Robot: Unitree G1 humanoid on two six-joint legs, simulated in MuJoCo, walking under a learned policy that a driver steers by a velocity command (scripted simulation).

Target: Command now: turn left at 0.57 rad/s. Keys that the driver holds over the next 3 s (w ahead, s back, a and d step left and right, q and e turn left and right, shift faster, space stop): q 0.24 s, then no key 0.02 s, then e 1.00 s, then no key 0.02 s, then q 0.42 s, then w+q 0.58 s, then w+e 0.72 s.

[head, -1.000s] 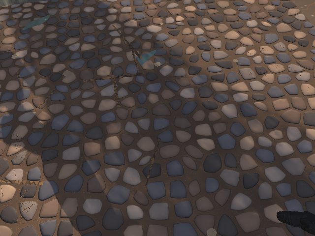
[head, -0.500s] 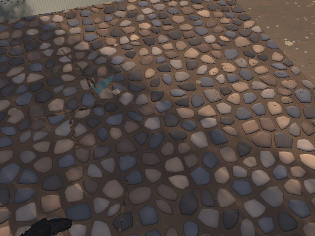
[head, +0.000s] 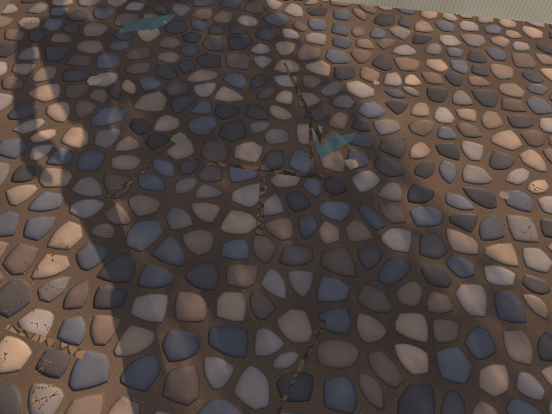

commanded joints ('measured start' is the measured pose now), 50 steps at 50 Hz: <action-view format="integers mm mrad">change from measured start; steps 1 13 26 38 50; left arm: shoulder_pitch -38 -42 -37 -2 82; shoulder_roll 109 73 140 103 104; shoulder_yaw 33 18 -4 5 21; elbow -73 -84 -64 -140 -159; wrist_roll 2 -14 -12 -28 -27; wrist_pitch -10 -34 -57 3 31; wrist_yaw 20 -7 -35 -18 -59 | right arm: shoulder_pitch -22 -18 -32 40 -14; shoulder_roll -176 -188 -109 -151 -167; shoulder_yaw -48 -49 -12 -55 -54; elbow -71 -93 -23 -20 -18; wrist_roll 18 18 -12 -12 43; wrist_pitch -34 -8 -27 -49 -27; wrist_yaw -16 -34 -42 -41 -38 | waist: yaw -13 -26 -31 -16 12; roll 155 192 -121 268 162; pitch -123 -135 -50 -110 -139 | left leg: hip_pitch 220 168 121 269 162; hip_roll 260 190 -11 370 266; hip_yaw -331 -421 -111 -395 24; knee -238 -206 -78 -239 -58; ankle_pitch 383 295 61 411 366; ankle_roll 179 183 -56 209 77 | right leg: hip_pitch -224 -7 183 -84 239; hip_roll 5 75 -83 115 75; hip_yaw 100 118 335 136 -63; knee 176 -203 -609 -55 -440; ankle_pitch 46 150 376 -30 305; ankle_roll -2 31 -157 -51 -55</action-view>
